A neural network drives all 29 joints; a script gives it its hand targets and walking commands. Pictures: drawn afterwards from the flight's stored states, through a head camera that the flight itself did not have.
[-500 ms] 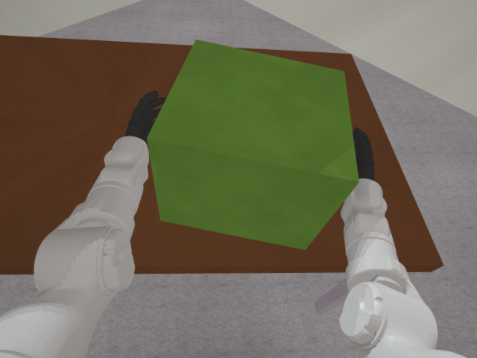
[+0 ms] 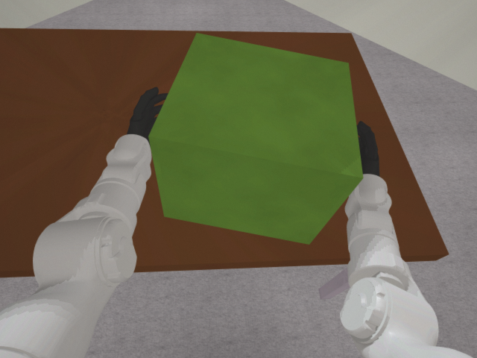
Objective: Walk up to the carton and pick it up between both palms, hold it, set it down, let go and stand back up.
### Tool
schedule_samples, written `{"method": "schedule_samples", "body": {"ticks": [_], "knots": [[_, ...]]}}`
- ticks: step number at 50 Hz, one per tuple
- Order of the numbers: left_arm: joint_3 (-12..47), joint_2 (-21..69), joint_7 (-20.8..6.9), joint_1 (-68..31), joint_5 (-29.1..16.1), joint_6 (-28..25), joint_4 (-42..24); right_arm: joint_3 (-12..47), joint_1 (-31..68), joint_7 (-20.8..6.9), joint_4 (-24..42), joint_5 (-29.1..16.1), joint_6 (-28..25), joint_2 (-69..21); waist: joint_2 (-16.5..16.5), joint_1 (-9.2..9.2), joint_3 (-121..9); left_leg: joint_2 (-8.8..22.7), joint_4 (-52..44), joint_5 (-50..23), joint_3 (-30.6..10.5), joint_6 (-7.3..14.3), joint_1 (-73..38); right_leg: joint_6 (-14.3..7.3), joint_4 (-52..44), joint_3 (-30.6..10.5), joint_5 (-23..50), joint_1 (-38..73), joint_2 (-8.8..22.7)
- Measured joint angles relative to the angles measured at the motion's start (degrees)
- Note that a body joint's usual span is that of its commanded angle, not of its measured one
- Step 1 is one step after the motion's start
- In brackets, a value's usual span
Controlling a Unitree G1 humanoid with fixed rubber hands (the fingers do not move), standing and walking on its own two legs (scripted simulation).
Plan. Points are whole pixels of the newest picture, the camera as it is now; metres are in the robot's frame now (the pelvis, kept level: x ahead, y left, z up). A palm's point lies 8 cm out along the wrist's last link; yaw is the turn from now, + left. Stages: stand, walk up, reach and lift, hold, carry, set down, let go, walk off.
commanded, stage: set down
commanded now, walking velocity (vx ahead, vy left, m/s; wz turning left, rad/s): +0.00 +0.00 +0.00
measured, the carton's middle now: (254, 141) +0.49 -0.05 +0.02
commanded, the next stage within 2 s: none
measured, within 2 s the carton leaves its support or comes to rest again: rests again in 0.30 s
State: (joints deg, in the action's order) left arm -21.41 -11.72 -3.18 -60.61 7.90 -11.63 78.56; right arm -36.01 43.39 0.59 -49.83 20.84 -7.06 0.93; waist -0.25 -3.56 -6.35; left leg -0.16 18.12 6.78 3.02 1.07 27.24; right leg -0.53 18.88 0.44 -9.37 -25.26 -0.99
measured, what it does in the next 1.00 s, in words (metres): stands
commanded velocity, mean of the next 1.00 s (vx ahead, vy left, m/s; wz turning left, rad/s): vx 0.00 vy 0.00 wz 0.00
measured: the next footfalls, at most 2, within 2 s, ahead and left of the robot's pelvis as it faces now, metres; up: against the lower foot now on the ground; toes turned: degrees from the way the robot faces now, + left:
none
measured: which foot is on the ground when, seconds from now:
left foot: down 0.00-1.00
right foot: down 0.00-1.00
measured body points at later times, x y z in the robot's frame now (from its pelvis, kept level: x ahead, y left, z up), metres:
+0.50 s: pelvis -0.01 +0.00 +0.00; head +0.09 +0.02 +0.44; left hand +0.48 +0.16 +0.06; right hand +0.42 -0.22 +0.05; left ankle +0.00 +0.10 -0.74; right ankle -0.02 -0.11 -0.74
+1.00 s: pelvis -0.01 +0.00 +0.00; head +0.09 +0.02 +0.44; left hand +0.47 +0.16 +0.05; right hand +0.42 -0.22 +0.05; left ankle +0.00 +0.10 -0.74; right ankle -0.02 -0.11 -0.74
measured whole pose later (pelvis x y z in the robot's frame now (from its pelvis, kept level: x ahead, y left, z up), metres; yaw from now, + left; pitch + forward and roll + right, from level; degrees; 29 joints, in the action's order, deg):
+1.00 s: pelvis -0.01 +0.00 +0.00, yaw +1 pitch +17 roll +0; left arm -23.1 -11.9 -3.5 -58.9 9.4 -15.8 78.5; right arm -38.5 45.1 -0.4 -53.0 20.5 -12.4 0.7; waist -1.1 -4.8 -5.3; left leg -0.6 19.2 6.6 2.5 1.4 29.5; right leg -0.4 20.0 1.2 -9.5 -27.3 -0.5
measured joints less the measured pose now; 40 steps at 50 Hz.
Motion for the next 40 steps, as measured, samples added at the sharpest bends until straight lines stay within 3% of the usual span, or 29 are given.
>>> {"method": "schedule_samples", "body": {"ticks": [10,22,40], "knots": [[2.28,-1.01,0.18,1.76,-0.91,-1.48,-0.39,0.21,1.13,0.48,-3.25,-1.4,-2.43,-0.04,-1.24,-1.52,0.02,0.04,1.63,0.74,-0.87,-0.2,1.4,-0.09,0.48,0.95,-0.44,-0.57,-0.02],[3.91,-0.49,1.21,1.18,-1.49,-2.61,0.21,-0.27,1.69,-0.3,-5.31,-3.41,-4.75,1.34,-0.62,-1.06,-1.09,0.26,3.46,0.99,-0.9,-0.03,4.61,-0.11,0.71,1.06,0.09,-3.02,-0.19],[-0.14,-0.96,0.15,0.54,0.19,-4.02,1.93,-1.85,2.38,-0.68,-3.93,-0.72,-4.33,0.16,-0.95,-1.07,0.27,-0.17,0.91,-0.42,-0.57,0.02,2.8,-0.15,1.04,0.79,0.08,-2.63,0.23]]}}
